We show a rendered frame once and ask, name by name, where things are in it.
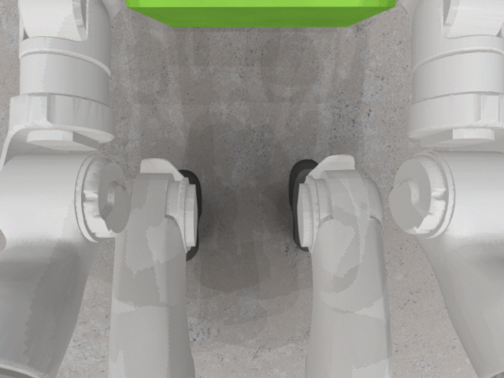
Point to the robot right forearm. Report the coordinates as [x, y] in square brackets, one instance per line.
[457, 62]

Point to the robot right upper arm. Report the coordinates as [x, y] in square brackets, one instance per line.
[453, 204]

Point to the robot left forearm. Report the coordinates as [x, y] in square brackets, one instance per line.
[65, 65]

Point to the left robot foot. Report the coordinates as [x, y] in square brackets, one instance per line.
[193, 179]

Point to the robot left upper arm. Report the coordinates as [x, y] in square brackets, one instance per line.
[56, 212]

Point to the robot right thigh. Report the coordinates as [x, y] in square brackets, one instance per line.
[350, 333]

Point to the carton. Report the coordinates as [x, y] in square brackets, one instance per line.
[260, 13]

